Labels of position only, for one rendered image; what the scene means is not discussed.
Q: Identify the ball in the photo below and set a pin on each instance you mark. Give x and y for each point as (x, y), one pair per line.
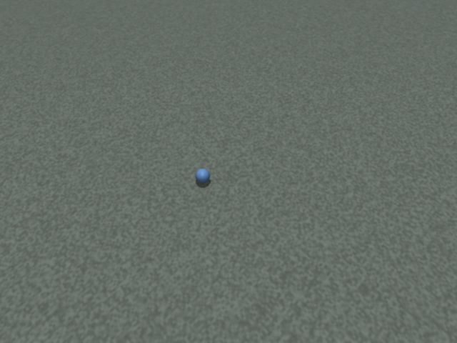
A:
(202, 175)

